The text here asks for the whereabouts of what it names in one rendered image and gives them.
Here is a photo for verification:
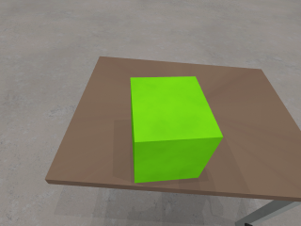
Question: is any table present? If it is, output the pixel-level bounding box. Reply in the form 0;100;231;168
44;56;301;226

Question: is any carton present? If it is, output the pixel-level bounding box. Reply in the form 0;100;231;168
130;76;223;184

